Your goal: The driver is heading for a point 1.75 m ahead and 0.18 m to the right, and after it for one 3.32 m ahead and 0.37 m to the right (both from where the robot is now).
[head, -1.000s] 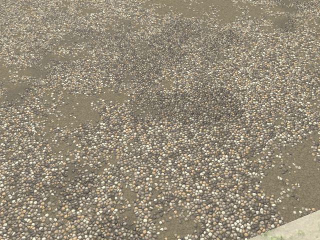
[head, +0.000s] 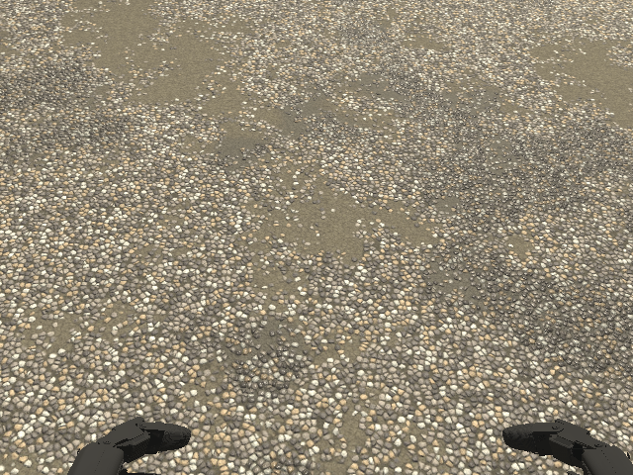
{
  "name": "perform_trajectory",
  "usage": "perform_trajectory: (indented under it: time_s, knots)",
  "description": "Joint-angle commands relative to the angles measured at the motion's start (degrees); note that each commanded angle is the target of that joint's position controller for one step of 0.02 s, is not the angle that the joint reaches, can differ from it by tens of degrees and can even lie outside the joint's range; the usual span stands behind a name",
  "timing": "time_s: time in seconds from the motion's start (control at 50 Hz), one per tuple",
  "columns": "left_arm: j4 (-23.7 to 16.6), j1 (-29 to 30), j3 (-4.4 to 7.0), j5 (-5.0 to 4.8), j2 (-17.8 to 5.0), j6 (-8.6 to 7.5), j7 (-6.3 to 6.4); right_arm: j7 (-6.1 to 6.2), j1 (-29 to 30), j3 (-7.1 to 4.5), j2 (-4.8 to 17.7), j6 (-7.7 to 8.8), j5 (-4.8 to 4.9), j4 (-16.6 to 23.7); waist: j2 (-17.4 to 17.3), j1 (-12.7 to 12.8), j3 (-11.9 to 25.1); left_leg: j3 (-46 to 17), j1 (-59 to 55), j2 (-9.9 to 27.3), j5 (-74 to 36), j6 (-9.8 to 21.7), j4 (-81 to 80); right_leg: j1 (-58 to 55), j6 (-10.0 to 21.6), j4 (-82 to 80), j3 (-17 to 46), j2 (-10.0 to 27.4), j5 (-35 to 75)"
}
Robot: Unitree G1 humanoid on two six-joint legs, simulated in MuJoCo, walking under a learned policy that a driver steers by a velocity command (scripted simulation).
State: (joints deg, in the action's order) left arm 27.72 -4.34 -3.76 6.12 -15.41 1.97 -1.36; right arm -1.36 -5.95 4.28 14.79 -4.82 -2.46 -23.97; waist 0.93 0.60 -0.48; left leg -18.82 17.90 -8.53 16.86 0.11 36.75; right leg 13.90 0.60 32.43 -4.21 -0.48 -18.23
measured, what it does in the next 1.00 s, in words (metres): shifts its weight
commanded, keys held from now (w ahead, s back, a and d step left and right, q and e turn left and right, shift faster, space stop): w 1.00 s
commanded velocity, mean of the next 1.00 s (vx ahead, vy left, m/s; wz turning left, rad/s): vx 0.50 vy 0.00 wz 0.14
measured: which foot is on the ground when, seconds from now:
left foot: down 0.00-1.00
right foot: down 0.00-1.00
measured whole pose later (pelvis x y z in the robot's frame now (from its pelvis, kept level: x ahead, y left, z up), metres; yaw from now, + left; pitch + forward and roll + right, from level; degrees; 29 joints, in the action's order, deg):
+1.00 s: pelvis +0.01 -0.05 +0.01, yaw +3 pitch +0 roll +0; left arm 27.8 -8.9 -5.9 5.4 -13.0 3.0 -0.7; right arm 0.1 -3.8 7.7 11.9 -3.1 -4.6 -26.5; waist -0.3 1.3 -1.1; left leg -20.5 12.7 -4.4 12.2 -3.8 25.2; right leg 8.4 4.2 23.5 -8.1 -2.1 -15.5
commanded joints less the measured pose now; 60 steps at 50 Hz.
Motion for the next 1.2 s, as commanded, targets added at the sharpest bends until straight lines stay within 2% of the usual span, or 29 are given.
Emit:
perform_trajectory:
  time_s: [0.02,0.12,0.24,0.36,0.68,0.7,0.74,0.78,0.8,0.82,0.88,0.9,0.94,0.96,0.98,1.04,1.06,1.08,1.1,1.14,1.16,1.2]
  knots:
    - [-6.6,4.9,1.71,0.18,-4.3,-0.79,0.38,0.27,3.5,-1.97,5.7,0.97,-0.22,5.9,-3.0,-0.1,9.5,-3.4,11.2,4.9,-21.9,3.8,-7.0,-17.8,0.8,0.3,2.6,3.5,11.7]
    - [-7.3,4.8,0.80,0.29,-2.8,-1.54,0.02,0.07,4.7,-0.89,4.2,1.23,-0.53,6.1,-4.0,-0.1,7.9,-6.5,11.1,5.2,-16.0,3.1,-10.9,-17.2,0.0,-1.9,2.1,3.4,4.7]
    - [-7.3,3.6,0.18,-0.07,-2.9,-1.83,0.09,0.16,4.3,-0.01,3.1,1.55,-0.72,4.6,-1.9,-0.7,6.4,-4.7,8.9,4.7,-13.7,1.8,-11.9,-16.4,0.7,-5.7,2.3,4.8,4.1]
    - [-7.0,2.0,-0.12,-0.40,-2.8,-1.61,0.49,0.39,4.4,0.54,2.2,1.93,-1.07,3.5,-1.5,-0.6,5.1,-3.2,7.5,4.8,-13.8,1.0,-12.8,-16.5,1.3,-8.5,2.0,5.3,3.4]
    - [-6.2,-0.7,-0.13,-0.65,-2.7,-0.22,0.95,1.31,4.5,1.25,1.7,2.47,-1.70,2.2,-1.4,0.0,5.9,-0.2,4.2,5.5,-18.9,-0.8,-12.4,-18.4,2.1,-10.0,1.2,5.4,12.4]
    - [-6.8,-0.7,-0.41,0.16,-2.5,-0.49,0.64,0.80,8.0,1.51,1.6,2.65,-1.53,4.1,-1.1,1.4,3.7,-0.9,6.5,5.4,-24.1,-0.9,-12.4,-18.2,1.6,-9.0,1.6,5.4,17.7]
    - [-6.3,-1.9,-0.41,0.57,-2.5,-0.58,0.53,0.87,7.5,1.61,1.7,2.90,-1.94,4.0,-0.8,1.4,7.4,-0.8,4.1,5.9,-27.1,-1.4,-11.8,-19.6,1.5,-8.2,1.9,5.7,23.0]
    - [-6.1,-2.0,-0.49,0.50,-2.4,-0.50,0.42,1.07,7.7,1.84,1.4,2.92,-2.28,4.2,-0.4,1.3,8.4,-0.5,2.6,6.1,-26.5,-1.8,-11.7,-19.1,1.4,-8.3,2.1,5.8,24.8]
    - [-5.3,-1.8,-0.30,-0.41,-2.7,-0.15,0.68,1.62,4.3,1.71,1.3,2.76,-2.59,2.3,-0.6,-0.4,11.2,0.3,-0.2,6.4,-21.0,-1.9,-12.4,-19.4,2.1,-9.5,1.9,5.7,19.7]
    - [-5.5,-1.4,-0.32,-0.89,-2.8,0.05,0.72,1.68,4.9,1.75,1.5,2.58,-2.49,2.5,-0.8,-0.2,8.7,0.6,0.7,6.1,-18.0,-1.8,-12.5,-17.8,2.1,-10.8,2.0,5.8,16.4]
    - [-5.5,-0.5,-0.32,-1.06,-2.8,0.30,0.87,1.75,5.2,1.75,1.3,2.24,-2.06,2.5,-1.0,-0.5,4.9,1.2,2.5,6.4,-14.8,-2.1,-13.2,-15.7,2.5,-12.7,2.1,6.2,10.9]
    - [-6.2,-0.5,-0.64,-0.18,-2.3,-0.02,0.59,1.17,8.8,1.92,1.4,2.47,-1.61,4.4,-1.3,1.3,2.3,0.3,5.6,6.5,-19.7,-2.1,-13.7,-15.8,1.9,-11.7,2.4,6.2,15.4]
    - [-5.5,-2.0,-0.57,0.27,-2.4,-0.25,0.56,1.13,8.4,1.95,1.4,2.84,-1.85,4.2,-1.4,1.6,5.8,0.1,3.9,6.9,-23.2,-2.4,-13.5,-18.1,1.6,-10.7,2.7,6.2,20.3]
    - [-4.6,-2.2,-0.21,-0.58,-2.9,0.08,0.90,1.72,4.8,1.77,1.3,2.80,-2.33,2.2,-1.0,0.0,9.3,1.1,0.4,6.9,-18.5,-2.5,-13.7,-18.8,2.3,-11.6,2.4,6.1,16.6]
    - [-4.7,-1.9,-0.22,-1.05,-3.0,0.29,0.97,1.84,5.3,1.82,1.3,2.70,-2.33,2.3,-1.1,0.2,7.3,1.5,1.1,6.6,-16.0,-2.4,-13.7,-17.4,2.4,-12.6,2.5,6.0,13.9]
    - [-4.6,-1.1,-0.22,-1.27,-2.9,0.59,1.08,1.96,5.3,1.83,0.9,2.34,-1.92,2.2,-1.1,-0.1,4.0,2.1,2.4,6.8,-13.2,-2.5,-14.1,-15.4,2.8,-14.5,2.7,6.4,7.9]
    - [-4.6,-0.9,-0.20,-1.25,-2.8,0.62,1.13,1.95,5.2,1.76,1.0,2.32,-1.86,2.2,-1.1,-0.1,3.6,2.2,2.7,6.8,-13.3,-2.5,-14.2,-15.3,2.8,-14.6,2.6,6.3,7.5]
    - [-5.4,-1.0,-0.58,-0.36,-2.1,0.24,0.80,1.35,8.5,1.93,1.1,2.63,-1.36,3.9,-1.7,1.8,1.6,1.2,5.7,7.0,-18.8,-2.4,-14.9,-16.0,2.2,-13.2,2.8,6.2,12.5]
    - [-4.9,-1.8,-0.53,0.06,-2.1,0.06,0.77,1.25,8.4,1.92,1.1,2.87,-1.40,3.8,-1.9,2.0,3.9,0.9,5.0,7.3,-21.5,-2.4,-14.9,-17.9,2.0,-12.3,2.8,6.2,15.9]
    - [-4.5,-2.9,-0.46,0.16,-2.5,0.00,0.79,1.35,7.9,2.03,1.1,3.17,-1.77,3.7,-1.3,2.2,6.4,1.0,3.3,7.3,-23.4,-2.5,-14.6,-19.2,1.7,-11.5,3.0,6.1,20.6]
    - [-3.5,-3.0,-0.15,-0.71,-3.0,0.41,1.15,1.98,4.3,1.90,0.8,3.01,-2.41,1.7,-0.8,0.4,9.4,2.1,-0.1,7.3,-18.3,-2.6,-14.7,-19.4,2.4,-12.5,2.7,5.9,17.0]
    - [-3.6,-2.1,-0.20,-1.33,-3.0,0.80,1.21,2.17,4.6,1.93,0.7,2.62,-2.21,1.8,-0.8,0.2,5.9,2.7,0.9,6.9,-14.2,-2.5,-14.8,-16.8,2.6,-14.4,2.9,6.1,11.3]
Velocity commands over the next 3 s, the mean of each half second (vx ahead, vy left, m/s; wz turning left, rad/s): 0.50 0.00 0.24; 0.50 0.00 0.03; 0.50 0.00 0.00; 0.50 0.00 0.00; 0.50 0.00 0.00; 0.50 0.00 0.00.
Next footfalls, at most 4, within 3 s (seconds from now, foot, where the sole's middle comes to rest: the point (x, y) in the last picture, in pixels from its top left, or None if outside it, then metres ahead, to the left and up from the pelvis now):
none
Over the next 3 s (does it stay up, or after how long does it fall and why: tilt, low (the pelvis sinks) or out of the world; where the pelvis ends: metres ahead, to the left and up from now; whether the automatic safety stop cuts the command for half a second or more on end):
stays up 0.01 -0.02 0.02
